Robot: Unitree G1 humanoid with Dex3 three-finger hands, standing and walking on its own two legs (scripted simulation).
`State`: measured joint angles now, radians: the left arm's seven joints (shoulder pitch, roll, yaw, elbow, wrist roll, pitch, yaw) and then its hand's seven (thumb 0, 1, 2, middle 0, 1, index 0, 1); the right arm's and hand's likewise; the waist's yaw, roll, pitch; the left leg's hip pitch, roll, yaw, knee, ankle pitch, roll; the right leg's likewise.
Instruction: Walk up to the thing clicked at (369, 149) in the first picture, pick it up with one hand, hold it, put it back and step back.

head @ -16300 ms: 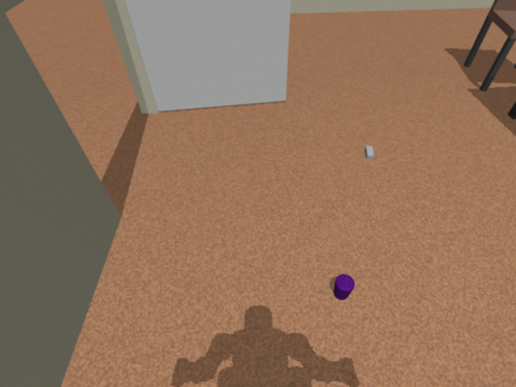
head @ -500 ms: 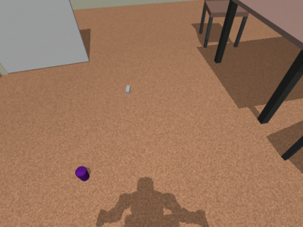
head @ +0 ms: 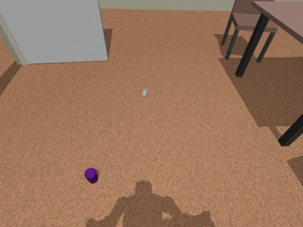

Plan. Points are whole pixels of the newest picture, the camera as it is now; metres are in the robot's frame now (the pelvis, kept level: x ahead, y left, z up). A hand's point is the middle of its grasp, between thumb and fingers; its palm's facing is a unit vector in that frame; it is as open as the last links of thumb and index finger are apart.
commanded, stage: walk up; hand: left
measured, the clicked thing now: (144, 93) +1.45 +0.14 -0.75
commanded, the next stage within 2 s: none
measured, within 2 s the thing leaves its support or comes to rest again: neither
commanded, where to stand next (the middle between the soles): +1.03 -0.07 m, yaw -1 degrees
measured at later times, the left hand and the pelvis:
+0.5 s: hand (88, 165) +0.34 +0.26 -0.13, palm faces -0.10 -0.92 -0.39, open 7.4 cm; pelvis +0.21 -0.01 -0.01, yaw -2 degrees
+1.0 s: hand (96, 136) +0.49 +0.28 -0.16, palm faces -0.10 -0.94 -0.33, open 7.4 cm; pelvis +0.44 +0.00 +0.00, yaw -3 degrees
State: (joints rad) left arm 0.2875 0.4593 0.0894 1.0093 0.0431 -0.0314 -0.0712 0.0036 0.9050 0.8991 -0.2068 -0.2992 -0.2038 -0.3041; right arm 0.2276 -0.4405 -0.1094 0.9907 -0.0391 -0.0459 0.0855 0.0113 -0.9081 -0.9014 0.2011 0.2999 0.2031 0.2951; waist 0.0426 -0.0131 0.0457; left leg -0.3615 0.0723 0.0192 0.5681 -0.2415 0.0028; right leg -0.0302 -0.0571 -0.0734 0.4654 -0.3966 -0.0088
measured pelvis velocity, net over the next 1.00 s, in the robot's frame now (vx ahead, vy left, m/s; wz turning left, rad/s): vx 0.44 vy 0.00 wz -0.05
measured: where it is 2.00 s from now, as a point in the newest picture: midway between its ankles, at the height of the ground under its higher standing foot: (166, 145)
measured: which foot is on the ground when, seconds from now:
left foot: down 0.00-0.50, up 0.52-0.84, down 0.86-1.00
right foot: down 0.00-0.02, up 0.04-0.44, down 0.46-0.88, up 0.90-1.00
